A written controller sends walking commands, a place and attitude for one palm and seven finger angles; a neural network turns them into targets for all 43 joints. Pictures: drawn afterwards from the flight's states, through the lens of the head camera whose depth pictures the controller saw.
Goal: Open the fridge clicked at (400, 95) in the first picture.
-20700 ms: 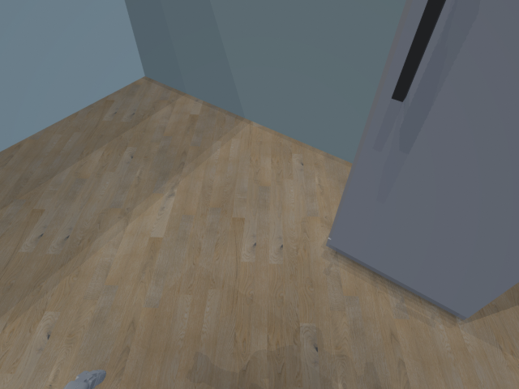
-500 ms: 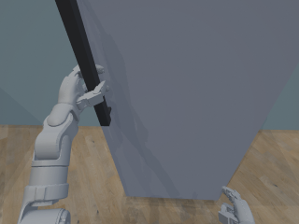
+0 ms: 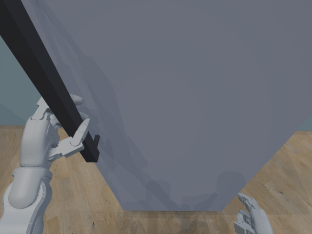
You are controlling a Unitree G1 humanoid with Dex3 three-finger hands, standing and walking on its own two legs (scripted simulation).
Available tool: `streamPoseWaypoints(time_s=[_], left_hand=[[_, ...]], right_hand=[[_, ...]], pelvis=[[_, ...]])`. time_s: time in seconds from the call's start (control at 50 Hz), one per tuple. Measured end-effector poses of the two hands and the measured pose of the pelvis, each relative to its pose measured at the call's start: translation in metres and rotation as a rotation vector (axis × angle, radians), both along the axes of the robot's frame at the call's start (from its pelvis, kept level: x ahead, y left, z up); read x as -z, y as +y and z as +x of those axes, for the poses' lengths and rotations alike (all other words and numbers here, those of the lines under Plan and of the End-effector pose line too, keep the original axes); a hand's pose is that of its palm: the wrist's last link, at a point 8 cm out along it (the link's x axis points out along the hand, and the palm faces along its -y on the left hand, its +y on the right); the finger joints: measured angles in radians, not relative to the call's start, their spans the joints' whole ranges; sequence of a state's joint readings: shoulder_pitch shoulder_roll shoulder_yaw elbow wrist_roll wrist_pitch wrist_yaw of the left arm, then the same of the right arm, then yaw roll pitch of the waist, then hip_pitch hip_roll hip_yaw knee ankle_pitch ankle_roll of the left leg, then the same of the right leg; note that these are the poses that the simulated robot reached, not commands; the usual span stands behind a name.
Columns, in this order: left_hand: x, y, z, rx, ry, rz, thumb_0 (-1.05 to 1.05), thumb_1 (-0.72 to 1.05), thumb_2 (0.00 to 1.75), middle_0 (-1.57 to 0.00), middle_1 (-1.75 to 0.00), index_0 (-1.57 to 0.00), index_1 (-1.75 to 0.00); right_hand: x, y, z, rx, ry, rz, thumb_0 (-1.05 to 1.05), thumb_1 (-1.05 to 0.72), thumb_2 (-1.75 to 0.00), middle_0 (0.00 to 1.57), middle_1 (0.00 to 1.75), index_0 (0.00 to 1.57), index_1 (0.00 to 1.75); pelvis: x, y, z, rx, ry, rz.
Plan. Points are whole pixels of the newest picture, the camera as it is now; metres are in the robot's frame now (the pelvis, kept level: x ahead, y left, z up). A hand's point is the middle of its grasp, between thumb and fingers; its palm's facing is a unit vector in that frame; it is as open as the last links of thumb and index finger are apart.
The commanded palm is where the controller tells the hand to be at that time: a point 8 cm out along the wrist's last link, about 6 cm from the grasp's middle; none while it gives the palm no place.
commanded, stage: walk backward, drawing the door open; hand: left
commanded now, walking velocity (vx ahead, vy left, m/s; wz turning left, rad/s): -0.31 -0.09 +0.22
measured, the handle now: (68, 98) +0.31 +0.19 +0.23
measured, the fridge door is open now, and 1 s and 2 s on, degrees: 2 15 50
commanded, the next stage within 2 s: none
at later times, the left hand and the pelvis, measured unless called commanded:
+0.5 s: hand (82, 131) +0.28 +0.17 +0.17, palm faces +0.58 -0.75 -0.33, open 7.5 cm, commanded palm +0.22 +0.19 +0.18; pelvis +0.04 -0.11 -0.06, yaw +6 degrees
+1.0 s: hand (82, 188) +0.17 +0.13 +0.18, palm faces +0.68 -0.68 -0.25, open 7.3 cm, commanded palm +0.10 +0.16 +0.18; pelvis -0.11 -0.20 -0.03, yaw +4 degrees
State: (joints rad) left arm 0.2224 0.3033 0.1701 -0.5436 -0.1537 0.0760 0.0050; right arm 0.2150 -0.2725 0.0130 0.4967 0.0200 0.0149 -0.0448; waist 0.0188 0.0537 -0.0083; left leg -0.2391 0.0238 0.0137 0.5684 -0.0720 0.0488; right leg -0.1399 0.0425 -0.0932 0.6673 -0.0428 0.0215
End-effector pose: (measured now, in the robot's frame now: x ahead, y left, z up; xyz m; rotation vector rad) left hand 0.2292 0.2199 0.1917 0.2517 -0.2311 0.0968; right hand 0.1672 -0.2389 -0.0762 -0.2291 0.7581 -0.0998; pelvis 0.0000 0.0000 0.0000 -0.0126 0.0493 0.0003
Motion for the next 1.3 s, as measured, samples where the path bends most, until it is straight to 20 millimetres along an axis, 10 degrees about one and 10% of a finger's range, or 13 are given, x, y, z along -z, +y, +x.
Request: streamPoseWaypoints(time_s=[0.16,0.36,0.46,0.64,0.76,0.96,1.3], left_hand=[[0.002,-0.004,0.008,-0.126,-0.083,0.049,-0.12,0.5,0.8,-0.44,-1.38,-0.3,-1.38],[0.008,-0.014,0.006,-0.38,-0.185,0.172,-0.25,0.49,0.85,-0.46,-1.4,-0.23,-1.27],[0.009,-0.018,0.002,-0.448,-0.176,0.187,-0.27,0.51,0.86,-0.46,-1.4,-0.21,-1.21],[0.012,-0.024,-0.013,-0.468,-0.215,0.114,-0.24,0.53,0.83,-0.46,-1.4,-0.2,-1.27],[0.012,-0.033,-0.04,-0.511,-0.205,0.115,-0.23,0.55,0.84,-0.46,-1.4,-0.17,-1.28],[0.012,-0.059,-0.104,-0.606,-0.195,0.127,-0.24,0.55,0.84,-0.46,-1.4,-0.16,-1.3],[0.013,-0.098,-0.194,-0.361,-0.267,0.001,-0.15,0.53,0.84,-0.46,-1.4,-0.21,-1.38]], right_hand=[[0.021,0.001,0.039,-0.028,0.022,0.047,0.01,-0.9,-0.9,0.2,0.3,0.2,0.3],[0.092,-0.008,0.078,-0.128,-0.068,0.169,0.01,-0.9,-0.9,0.21,0.3,0.29,0.35],[0.09,-0.058,0.063,-0.105,0.013,0.106,0.01,-0.9,-0.9,0.21,0.3,0.29,0.35],[0.031,-0.161,0.01,0.082,-0.144,-0.066,0.01,-0.9,-0.9,0.21,0.3,0.22,0.31],[0.04,-0.196,-0.047,0.148,-0.094,-0.078,0.01,-0.9,-0.9,0.2,0.3,0.2,0.31],[0.063,-0.207,-0.127,0.032,0.134,-0.036,0.02,-0.9,-0.9,0.2,0.3,0.2,0.3],[0.022,-0.144,-0.167,-0.165,-0.026,0.002,0.01,-0.9,-0.9,0.2,0.3,0.2,0.3]], pelvis=[[0.009,-0.015,0.027,-0.013,-0.047,-0.008],[0.072,-0.075,0.078,-0.127,-0.189,0.055],[0.063,-0.101,0.053,-0.129,-0.195,0.082],[0.056,-0.128,0.005,0.007,-0.172,0.043],[0.054,-0.158,-0.026,-0.034,-0.134,0.019],[0.035,-0.2,-0.094,-0.055,-0.075,0.041],[0.023,-0.201,-0.208,-0.24,-0.078,-0.041]])
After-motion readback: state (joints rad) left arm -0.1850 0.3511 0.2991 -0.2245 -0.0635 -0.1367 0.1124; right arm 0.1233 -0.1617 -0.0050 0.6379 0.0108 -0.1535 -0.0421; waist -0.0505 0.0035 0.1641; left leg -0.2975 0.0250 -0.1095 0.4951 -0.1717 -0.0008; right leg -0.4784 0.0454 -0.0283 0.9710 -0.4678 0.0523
